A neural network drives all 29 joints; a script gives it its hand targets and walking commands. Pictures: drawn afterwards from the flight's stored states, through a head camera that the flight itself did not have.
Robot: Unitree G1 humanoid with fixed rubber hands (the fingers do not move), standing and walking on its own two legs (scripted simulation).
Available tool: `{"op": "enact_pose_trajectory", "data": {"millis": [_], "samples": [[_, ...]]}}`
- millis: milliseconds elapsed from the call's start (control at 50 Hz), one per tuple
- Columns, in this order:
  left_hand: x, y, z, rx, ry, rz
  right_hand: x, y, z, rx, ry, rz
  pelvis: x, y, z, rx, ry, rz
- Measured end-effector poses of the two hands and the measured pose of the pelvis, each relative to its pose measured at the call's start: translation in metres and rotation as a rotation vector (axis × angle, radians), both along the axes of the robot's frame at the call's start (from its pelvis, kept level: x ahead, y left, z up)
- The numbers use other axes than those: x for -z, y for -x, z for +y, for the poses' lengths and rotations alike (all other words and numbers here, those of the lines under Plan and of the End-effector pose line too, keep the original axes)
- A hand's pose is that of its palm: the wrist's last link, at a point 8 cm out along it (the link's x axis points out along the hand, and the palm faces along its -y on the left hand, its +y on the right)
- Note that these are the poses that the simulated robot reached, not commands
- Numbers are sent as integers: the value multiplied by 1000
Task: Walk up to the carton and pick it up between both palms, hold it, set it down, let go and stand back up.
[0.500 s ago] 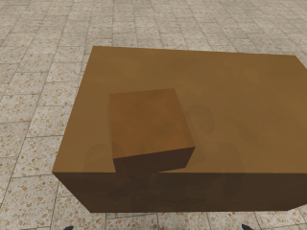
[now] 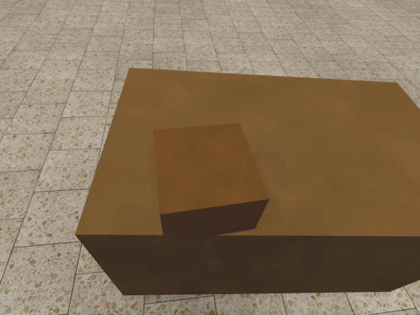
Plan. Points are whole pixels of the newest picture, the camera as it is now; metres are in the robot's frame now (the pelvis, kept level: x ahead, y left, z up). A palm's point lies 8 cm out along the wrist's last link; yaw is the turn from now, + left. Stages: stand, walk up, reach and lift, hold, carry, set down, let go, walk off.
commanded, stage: stand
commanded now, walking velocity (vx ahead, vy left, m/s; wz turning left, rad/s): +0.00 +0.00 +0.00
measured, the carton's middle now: (204, 179) +0.43 +0.02 -0.07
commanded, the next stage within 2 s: none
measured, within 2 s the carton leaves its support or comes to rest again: neither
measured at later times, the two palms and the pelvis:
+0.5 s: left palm out of the picture +0.04 +0.24 -0.14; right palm out of the picture +0.05 -0.28 -0.11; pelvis -0.01 +0.00 +0.00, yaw +0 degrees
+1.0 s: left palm out of the picture +0.03 +0.25 -0.14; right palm out of the picture +0.04 -0.27 -0.11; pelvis -0.02 +0.00 +0.00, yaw +0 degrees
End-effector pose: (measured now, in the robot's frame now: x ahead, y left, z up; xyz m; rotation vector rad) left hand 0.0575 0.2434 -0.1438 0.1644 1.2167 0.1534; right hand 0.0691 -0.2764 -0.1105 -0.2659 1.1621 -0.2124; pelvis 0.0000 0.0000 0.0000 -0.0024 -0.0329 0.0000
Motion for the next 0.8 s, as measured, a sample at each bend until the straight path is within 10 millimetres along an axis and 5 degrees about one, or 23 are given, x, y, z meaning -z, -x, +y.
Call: {"op": "enact_pose_trajectory", "data": {"millis": [800], "samples": [[0,22,2,-1,1,6,2,24,1,15,-3,5,0,18,1,0,2,-25]]}}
